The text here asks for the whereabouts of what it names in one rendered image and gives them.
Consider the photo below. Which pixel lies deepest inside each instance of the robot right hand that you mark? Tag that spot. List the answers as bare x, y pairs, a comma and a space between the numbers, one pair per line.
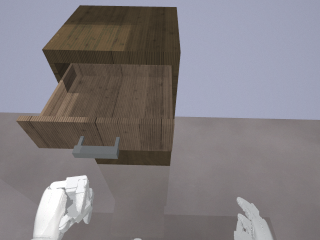
256, 229

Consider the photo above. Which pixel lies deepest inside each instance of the cabinet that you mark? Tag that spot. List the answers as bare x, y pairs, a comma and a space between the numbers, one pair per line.
125, 35

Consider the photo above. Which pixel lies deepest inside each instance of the drawer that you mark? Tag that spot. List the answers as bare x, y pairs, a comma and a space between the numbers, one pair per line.
105, 101

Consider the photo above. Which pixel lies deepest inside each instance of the handle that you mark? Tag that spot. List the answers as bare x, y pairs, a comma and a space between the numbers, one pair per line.
96, 152

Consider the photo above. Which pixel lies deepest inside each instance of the robot left hand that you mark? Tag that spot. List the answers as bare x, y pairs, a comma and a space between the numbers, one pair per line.
72, 195

